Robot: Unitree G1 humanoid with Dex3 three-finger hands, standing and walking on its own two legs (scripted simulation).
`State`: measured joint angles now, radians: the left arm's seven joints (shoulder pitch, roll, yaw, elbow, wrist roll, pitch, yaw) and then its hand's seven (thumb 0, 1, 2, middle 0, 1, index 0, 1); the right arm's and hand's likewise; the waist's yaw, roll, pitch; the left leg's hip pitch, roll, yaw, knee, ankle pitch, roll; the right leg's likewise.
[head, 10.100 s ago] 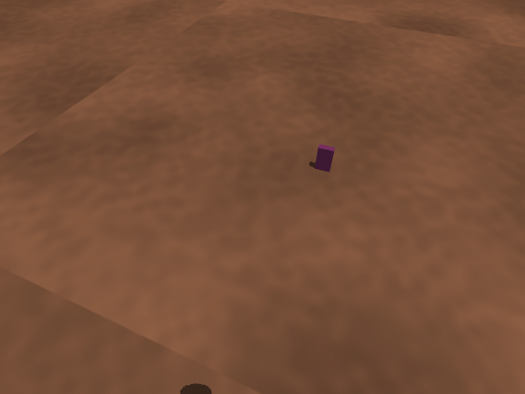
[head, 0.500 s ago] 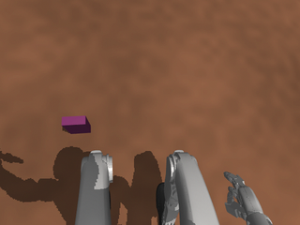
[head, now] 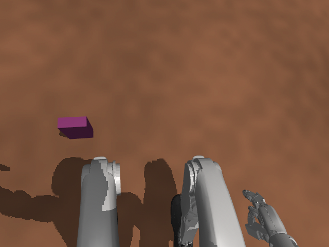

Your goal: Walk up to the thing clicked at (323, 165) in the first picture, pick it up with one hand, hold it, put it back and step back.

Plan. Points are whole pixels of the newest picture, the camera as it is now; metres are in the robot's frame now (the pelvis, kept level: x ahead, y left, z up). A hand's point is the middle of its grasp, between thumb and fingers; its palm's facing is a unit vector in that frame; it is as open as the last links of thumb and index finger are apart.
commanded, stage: go down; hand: left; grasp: from the side
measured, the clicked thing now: (77, 128) +0.45 +0.26 -0.32
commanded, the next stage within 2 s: approach in 0.48 s
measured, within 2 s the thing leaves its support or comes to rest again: neither
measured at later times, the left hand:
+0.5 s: hand out of the picture +0.34 +0.45 -0.01, palm faces +0.28 -0.96 -0.10, open 17.4 cm
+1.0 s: hand out of the picture +0.37 +0.40 -0.15, palm faces +0.24 -0.97 +0.04, open 17.6 cm
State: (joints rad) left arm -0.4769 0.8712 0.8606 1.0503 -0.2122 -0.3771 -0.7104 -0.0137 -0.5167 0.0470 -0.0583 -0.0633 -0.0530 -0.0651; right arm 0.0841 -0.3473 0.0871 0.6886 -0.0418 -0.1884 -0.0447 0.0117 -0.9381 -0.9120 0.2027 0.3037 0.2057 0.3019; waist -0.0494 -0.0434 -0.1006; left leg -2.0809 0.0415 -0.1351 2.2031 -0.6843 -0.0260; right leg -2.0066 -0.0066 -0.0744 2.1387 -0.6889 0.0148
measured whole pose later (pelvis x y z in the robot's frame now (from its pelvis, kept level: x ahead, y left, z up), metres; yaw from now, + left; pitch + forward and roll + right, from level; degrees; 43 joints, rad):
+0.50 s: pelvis +0.00 +0.00 -0.02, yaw +0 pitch +32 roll -7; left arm -0.49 0.89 0.88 1.05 -0.24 -0.39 -0.74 -0.01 -0.51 0.06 -0.06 -0.07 -0.05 -0.07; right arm 0.08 -0.36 0.10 0.68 -0.04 -0.19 -0.04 0.01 -0.94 -0.91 0.20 0.30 0.21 0.30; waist -0.06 -0.04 -0.09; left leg -2.13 0.03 -0.14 2.26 -0.69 -0.02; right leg -2.05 -0.01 -0.07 2.19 -0.70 0.02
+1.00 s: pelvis -0.01 +0.01 -0.08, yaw -4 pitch +24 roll -10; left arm -0.58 0.93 0.86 1.33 -0.27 -0.66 -0.75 -0.01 -0.60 0.01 -0.09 -0.09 -0.08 -0.10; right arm -0.03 -0.37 0.23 0.67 -0.14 -0.19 0.00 0.01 -0.92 -0.90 0.20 0.30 0.21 0.30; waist -0.12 -0.16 0.07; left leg -2.22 0.04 -0.22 2.48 -0.70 -0.03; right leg -2.13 0.03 -0.12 2.36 -0.67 0.03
